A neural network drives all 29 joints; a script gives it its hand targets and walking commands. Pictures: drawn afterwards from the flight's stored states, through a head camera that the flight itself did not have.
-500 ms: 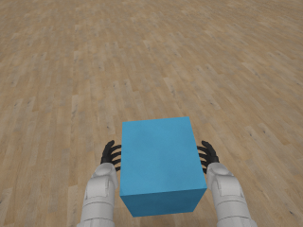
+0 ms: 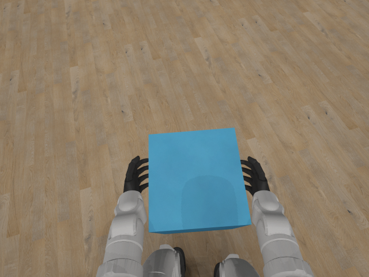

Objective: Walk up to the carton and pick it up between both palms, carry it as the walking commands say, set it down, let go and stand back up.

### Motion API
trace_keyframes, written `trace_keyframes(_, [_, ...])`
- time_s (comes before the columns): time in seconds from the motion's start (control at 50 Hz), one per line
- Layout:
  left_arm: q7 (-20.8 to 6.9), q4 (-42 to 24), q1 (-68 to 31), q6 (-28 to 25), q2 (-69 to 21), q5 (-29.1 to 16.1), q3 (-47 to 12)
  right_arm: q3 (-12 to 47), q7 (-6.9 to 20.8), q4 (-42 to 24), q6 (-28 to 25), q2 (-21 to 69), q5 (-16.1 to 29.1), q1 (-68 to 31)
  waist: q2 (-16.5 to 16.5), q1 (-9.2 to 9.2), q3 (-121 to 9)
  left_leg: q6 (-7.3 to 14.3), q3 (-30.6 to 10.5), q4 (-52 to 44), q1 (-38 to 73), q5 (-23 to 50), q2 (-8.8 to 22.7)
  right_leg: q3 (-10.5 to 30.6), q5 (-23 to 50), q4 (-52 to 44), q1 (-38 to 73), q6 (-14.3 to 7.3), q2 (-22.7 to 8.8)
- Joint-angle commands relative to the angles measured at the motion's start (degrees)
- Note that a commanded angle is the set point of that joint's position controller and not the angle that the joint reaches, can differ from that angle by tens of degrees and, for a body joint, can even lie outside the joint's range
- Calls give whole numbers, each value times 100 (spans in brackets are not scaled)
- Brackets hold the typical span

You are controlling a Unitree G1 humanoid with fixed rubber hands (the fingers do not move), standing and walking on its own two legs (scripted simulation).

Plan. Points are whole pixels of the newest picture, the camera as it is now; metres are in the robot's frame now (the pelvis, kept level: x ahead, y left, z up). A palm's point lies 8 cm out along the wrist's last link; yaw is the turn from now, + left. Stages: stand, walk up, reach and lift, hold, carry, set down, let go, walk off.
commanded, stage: set down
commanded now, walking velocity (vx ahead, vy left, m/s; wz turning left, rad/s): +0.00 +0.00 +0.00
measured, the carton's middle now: (195, 187) +0.33 +0.02 -0.12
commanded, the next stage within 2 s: none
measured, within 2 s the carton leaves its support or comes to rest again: neither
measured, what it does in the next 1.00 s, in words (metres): lowers itself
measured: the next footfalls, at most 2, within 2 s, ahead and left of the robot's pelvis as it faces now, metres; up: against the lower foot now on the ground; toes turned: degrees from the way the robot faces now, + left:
none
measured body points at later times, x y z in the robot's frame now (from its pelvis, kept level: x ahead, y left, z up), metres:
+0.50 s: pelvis -0.03 +0.00 -0.03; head +0.20 +0.00 +0.35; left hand +0.31 +0.15 -0.16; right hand +0.34 -0.14 -0.16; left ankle +0.08 +0.09 -0.70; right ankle +0.03 -0.11 -0.70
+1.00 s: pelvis -0.06 +0.00 -0.11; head +0.22 +0.00 +0.24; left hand +0.34 +0.16 -0.25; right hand +0.37 -0.14 -0.25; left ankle +0.08 +0.09 -0.70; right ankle +0.03 -0.11 -0.70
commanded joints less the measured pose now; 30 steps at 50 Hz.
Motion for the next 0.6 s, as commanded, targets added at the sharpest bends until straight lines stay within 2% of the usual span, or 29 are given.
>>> trace_keyframes(0.0, [-725, 561, -2773, -686, -4324, -107, -3149, 2904, 647, -667, -1028, 3575, 401, -4017, -43, -81, -3848, -161, -1872, 571, 2100, 1650, -567, 970, 1123, 126, -1125, -207, 566])
trace_keyframes(0.02, [-568, 196, -3154, -782, -4004, -186, -3131, 2758, 570, -588, -1081, 3265, 393, -3879, -93, -320, -3812, -141, -1826, 630, 2007, 1430, -570, 906, 1013, 182, -1330, -112, 644])
trace_keyframes(0.04, [-482, -248, -3096, -1001, -3812, -453, -3311, 3421, 465, -1155, -1227, 3330, 818, -4121, -373, -21, -4760, -66, -1732, 844, 2441, 1722, -602, 919, 1237, 199, -860, -72, 674])
trace_keyframes(0.06, [-210, -354, -2843, -1121, -2877, -437, -2934, 3271, 203, -907, -1320, 2702, 856, -3880, -318, 165, -4814, -130, -1718, 842, 2491, 1406, -617, 826, 1029, 333, -1159, -40, 657])
trace_keyframes(0.08, [-56, -41, -2878, -1094, -3253, -610, -3330, 3181, 153, -771, -1459, 2331, 1029, -3885, 5, -68, -4521, -200, -1771, 821, 2581, 1277, -617, 847, 859, 411, -1565, -169, 640])
trace_keyframes(0.1, [86, 303, -2398, -1174, -2693, -494, -2978, 3095, 25, -766, -1522, 2016, 1022, -3708, -391, 45, -4208, -109, -1858, 819, 2344, 1161, -596, 798, 687, 368, -1586, -75, 645])
trace_keyframes(0.12, [261, 288, -2276, -1264, -2178, -446, -2800, 2787, -124, -748, -1642, 1662, 1091, -3705, -295, 71, -4224, -147, -1845, 861, 2259, 669, -671, 741, 494, 538, -1713, -91, 652])
trace_keyframes(0.14, [386, 196, -2241, -1432, -1272, -371, -2406, 2654, -340, -277, -1650, 1317, 980, -3094, -398, 84, -3717, -120, -1467, 807, 1770, 947, -708, 741, 721, 118, -1318, -99, 625])
trace_keyframes(0.18, [557, 90, -2212, -1574, -912, -738, -2623, 2642, -554, -482, -1822, 693, 1209, -3007, -566, -133, -3457, -12, -1564, 732, 1959, 381, -646, 709, 351, 125, -1413, -48, 526])
trace_keyframes(0.2, [745, 8, -1926, -1572, -498, -685, -2385, 2580, -649, -455, -1773, 288, 1436, -3071, -412, 149, -3470, -63, -1650, 558, 1941, 109, -635, 610, 239, 286, -1295, -61, 527])
trace_keyframes(0.22, [844, -162, -1652, -1636, -288, -894, -2298, 2344, -770, -307, -1814, -147, 1402, -2513, -280, -170, -3685, -43, -1769, 498, 2097, 351, -627, 675, 667, 262, -1063, -150, 488])
trace_keyframes(0.24, [841, -595, -2017, -1739, -90, -969, -2300, 2939, -796, -606, -1869, 42, 1685, -2838, -460, 290, -3625, -17, -1368, 678, 1910, 971, -684, 771, 817, 81, -805, -211, 460])
trace_keyframes(0.26, [857, -511, -2254, -1748, -144, -1276, -2668, 2653, -843, -643, -1918, -217, 1638, -2949, -532, -90, -3716, 28, -1617, 616, 1960, 838, -640, 618, 779, 295, -1030, -184, 505])
trace_keyframes(0.28, [838, -402, -2115, -1774, -6, -1180, -2355, 2620, -849, -405, -1895, -140, 1695, -2763, -658, -39, -3232, 48, -1560, 576, 1671, 774, -595, 728, 797, 139, -812, -195, 457])
trace_keyframes(0.3, [873, -24, -2008, -1761, 178, -1134, -2283, 2408, -910, -483, -1912, -221, 1637, -2865, -521, -28, -3612, 61, -1441, 694, 1659, 780, -706, 694, 777, 197, -840, -167, 462])
trace_keyframes(0.32, [925, -375, -2369, -1765, 348, -1230, -2056, 2436, -914, -553, -1910, -313, 1802, -3271, -425, 190, -3454, 7, -1555, 575, 1351, 497, -652, 623, 713, 414, -1076, -156, 486])
trace_keyframes(0.34, [913, -328, -2670, -1844, 170, -1045, -2062, 2645, -868, -365, -1954, -161, 1835, -3403, -123, 319, -3452, 51, -1390, 765, 1281, 989, -671, 793, 884, 387, -1056, -254, 419])
trace_keyframes(0.36, [865, -291, -2794, -1921, 337, -1189, -2300, 2457, -960, -396, -1981, -112, 1652, -3165, -436, -120, -3826, 55, -1429, 929, 1085, 1418, -671, 703, 1281, 421, -1131, -206, 446])
trace_keyframes(0.38, [857, -3, -2489, -1919, 293, -1116, -2132, 2499, -947, -359, -1978, -209, 1698, -3140, -646, 100, -3855, 83, -1494, 958, 1055, 1177, -643, 683, 1151, 637, -1151, -135, 446])
trace_keyframes(0.4, [877, 221, -2476, -1879, 227, -1258, -2157, 2423, -906, -215, -1942, -320, 1704, -3136, -571, -54, -3730, 159, -1534, 974, 1179, 1295, -628, 610, 1087, 629, -1451, -137, 382])
trace_keyframes(0.42, [891, 478, -2332, -1891, 230, -1195, -1995, 2170, -933, 91, -1945, -387, 1560, -3031, -614, -76, -3600, 117, -1567, 963, 1038, 1017, -684, 634, 889, 683, -1623, -211, 468])
trace_keyframes(0.44, [865, 97, -2702, -2012, 256, -1126, -2045, 2365, -867, 239, -1951, -400, 1673, -2926, -442, -116, -3697, 134, -1536, 956, 873, 1609, -643, 692, 1439, 656, -1555, -227, 460])
trace_keyframes(0.46, [901, 265, -2620, -2011, 77, -1222, -2190, 2421, -886, 36, -2023, -254, 1786, -3191, -346, 44, -4102, 234, -1681, 1113, 1151, 1957, -632, 663, 1445, 903, -1960, -242, 546])
trace_keyframes(0.48, [869, 531, -2661, -2006, 236, -1020, -1834, 2085, -887, 318, -2035, -400, 1595, -3078, -417, -302, -3932, 249, -1766, 1213, 1160, 1871, -589, 675, 1259, 884, -2318, -199, 534])
trace_keyframes(0.5, [910, 129, -2630, -2051, 236, -1122, -1955, 2268, -899, 67, -2035, -258, 1818, -3041, -311, -27, -4379, 189, -1744, 1206, 968, 1871, -685, 639, 1548, 1053, -1883, -172, 534])
trace_keyframes(0.52, [901, 472, -2742, -1972, 200, -1190, -1969, 2174, -897, 66, -2016, -361, 1761, -3399, -415, -36, -4496, 174, -1648, 1293, 937, 1520, -709, 565, 1211, 1056, -2099, -195, 557])
trace_keyframes(0.54, [890, 271, -2813, -2021, 305, -1146, -1946, 2220, -931, 120, -2014, -328, 1751, -3303, -261, -129, -4575, 198, -1622, 1487, 764, 1749, -655, 609, 1259, 1105, -2388, -213, 541])
trace_keyframes(0.56, [904, 18, -2955, -2035, 136, -1376, -2155, 2438, -953, -217, -2065, -177, 1910, -3308, -486, -88, -4997, 237, -1676, 1476, 1195, 2057, -696, 610, 1422, 1073, -2255, -177, 611])
trace_keyframes(0.58, [909, 121, -2603, -2018, 70, -1223, -2087, 2753, -942, -420, -2090, -111, 1939, -3446, -548, 172, -5402, 226, -1543, 1684, 1037, 2387, -747, 676, 1819, 1126, -1924, -219, 588])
